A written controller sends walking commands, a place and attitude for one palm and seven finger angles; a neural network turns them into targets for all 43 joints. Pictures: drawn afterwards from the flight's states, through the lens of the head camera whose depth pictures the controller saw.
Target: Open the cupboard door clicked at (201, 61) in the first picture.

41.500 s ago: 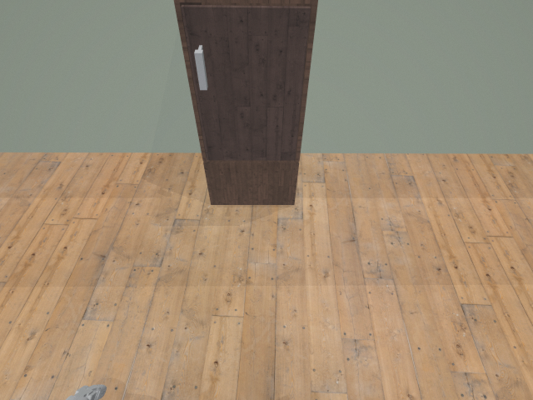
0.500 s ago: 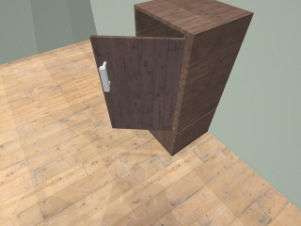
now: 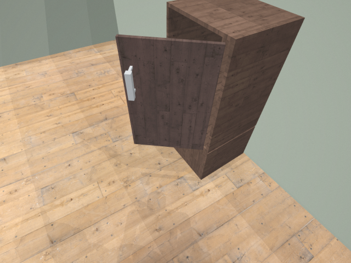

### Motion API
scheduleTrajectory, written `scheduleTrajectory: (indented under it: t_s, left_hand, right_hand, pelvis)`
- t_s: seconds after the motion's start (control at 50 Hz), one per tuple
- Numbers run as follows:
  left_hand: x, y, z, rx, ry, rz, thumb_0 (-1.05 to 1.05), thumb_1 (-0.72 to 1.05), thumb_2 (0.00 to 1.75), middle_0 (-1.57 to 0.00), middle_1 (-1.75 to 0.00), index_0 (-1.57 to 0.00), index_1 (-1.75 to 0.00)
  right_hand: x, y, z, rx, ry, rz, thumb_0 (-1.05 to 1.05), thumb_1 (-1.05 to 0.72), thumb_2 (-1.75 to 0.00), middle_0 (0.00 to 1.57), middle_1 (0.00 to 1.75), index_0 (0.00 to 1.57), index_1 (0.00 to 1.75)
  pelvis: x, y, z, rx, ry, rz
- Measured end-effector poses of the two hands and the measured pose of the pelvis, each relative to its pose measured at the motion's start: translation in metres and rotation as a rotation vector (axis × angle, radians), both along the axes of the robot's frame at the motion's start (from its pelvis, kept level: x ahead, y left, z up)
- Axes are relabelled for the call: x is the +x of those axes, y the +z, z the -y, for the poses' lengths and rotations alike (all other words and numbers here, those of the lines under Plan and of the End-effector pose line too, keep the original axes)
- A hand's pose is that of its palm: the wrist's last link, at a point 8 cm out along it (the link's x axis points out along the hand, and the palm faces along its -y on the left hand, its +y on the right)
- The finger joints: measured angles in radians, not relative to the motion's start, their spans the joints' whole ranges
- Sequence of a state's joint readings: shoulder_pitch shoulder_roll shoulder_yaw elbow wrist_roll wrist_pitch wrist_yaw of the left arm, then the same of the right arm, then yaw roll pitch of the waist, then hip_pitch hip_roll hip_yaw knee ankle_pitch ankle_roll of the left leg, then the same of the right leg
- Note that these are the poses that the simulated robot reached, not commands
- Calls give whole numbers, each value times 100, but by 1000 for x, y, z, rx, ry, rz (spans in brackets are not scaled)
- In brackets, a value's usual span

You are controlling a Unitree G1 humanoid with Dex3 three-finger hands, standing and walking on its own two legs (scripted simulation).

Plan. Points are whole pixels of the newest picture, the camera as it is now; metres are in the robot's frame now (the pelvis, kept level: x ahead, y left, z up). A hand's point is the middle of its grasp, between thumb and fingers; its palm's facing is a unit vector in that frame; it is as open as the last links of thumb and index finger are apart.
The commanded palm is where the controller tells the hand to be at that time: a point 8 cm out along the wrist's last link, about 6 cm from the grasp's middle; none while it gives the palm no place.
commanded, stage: look again from close up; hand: left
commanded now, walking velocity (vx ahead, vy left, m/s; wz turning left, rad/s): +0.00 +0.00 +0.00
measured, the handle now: (131, 83) +0.74 +0.22 -0.02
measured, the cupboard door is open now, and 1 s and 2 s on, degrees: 51 51 51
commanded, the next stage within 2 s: raise the hand with hooked fingers in 0.54 s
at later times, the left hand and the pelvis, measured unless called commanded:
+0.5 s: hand out of the picture -0.05 +0.17 -0.18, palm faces +0.10 -0.98 -0.17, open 7.4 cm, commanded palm none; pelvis -0.02 +0.01 -0.01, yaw +0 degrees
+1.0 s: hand (114, 250) +0.16 +0.14 -0.02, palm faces -0.14 -0.99 +0.03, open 8.1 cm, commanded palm +0.10 +0.24 -0.06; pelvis -0.05 +0.03 -0.07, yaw -2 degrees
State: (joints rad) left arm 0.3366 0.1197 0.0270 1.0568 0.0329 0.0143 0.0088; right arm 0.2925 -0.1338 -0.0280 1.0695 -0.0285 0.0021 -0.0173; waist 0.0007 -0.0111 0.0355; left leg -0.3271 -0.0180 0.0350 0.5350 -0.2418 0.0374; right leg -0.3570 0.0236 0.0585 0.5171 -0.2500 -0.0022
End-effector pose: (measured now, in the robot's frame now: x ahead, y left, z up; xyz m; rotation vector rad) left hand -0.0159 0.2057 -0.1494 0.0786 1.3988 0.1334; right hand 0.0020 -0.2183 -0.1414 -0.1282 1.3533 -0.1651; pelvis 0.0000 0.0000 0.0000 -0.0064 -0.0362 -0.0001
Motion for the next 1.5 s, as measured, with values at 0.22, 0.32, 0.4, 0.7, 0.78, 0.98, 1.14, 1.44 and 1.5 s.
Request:
scheduleTrajectory:
  t_s: [0.22, 0.32, 0.4, 0.7, 0.78, 0.98, 1.14, 1.44, 1.5]
  left_hand:
    - [-13, 1, -7, 14, 14, 8, 0, 91, 90, -20, -30, -20, -30]
    - [-21, 0, -9, 7, 14, -5, 0, 91, 90, -20, -30, -20, -30]
    - [-25, -1, -12, 5, 18, -5, 0, 91, 90, -20, -30, -20, -30]
    - [-18, 6, -21, 45, 52, 99, 2, 92, 90, -20, -30, -20, -30]
    - [70, 83, -60, 207, 95, 627, 7, 98, 88, -20, -32, -20, -32]
    - [164, 139, 8, -186, -226, 1458, 2, 74, 81, -21, -43, -21, -43]
    - [104, 75, -37, 13, -46, 1264, 1, 53, 73, -23, -55, -23, -55]
    - [178, 108, -62, -43, -167, 1250, 1, 17, 59, -25, -77, -25, -77]
    - [187, 116, -73, 3, -147, 1286, 1, 10, 56, -26, -81, -26, -81]
  right_hand:
    - [7, -3, -5, 9, 21, 29, 1, -91, -90, 20, 30, 20, 30]
    - [7, -1, -5, -3, 22, 47, 1, -91, -90, 20, 30, 20, 30]
    - [2, -1, -4, -7, 22, 44, 1, -91, -90, 20, 30, 20, 30]
    - [3, 8, -4, -52, 8, 198, 1, -91, -90, 20, 30, 20, 30]
    - [17, 21, -8, -59, -8, 467, 1, -91, -90, 20, 30, 20, 30]
    - [103, 42, 6, -111, 146, 857, 2, -90, -90, 20, 30, 20, 30]
    - [160, 36, 1, -148, 257, 907, 2, -90, -90, 20, 30, 20, 30]
    - [160, -24, -24, 5, 206, 670, 2, -90, -90, 21, 30, 20, 30]
    - [160, -24, -10, -25, 197, 639, 2, -90, -90, 21, 30, 20, 30]
  pelvis:
    - [-7, -2, -5, 5, 7, 11]
    - [-12, -1, -8, 0, 7, 10]
    - [-17, -2, -10, 4, 3, 13]
    - [-30, -9, -16, 12, -7, 2]
    - [-31, -13, -22, 12, 14, -9]
    - [-54, -67, -28, 1, -30, -138]
    - [-53, -101, -19, -15, 9, -221]
    - [-17, -94, -3, -46, 57, -311]
    - [-6, -91, -1, -45, 57, -328]
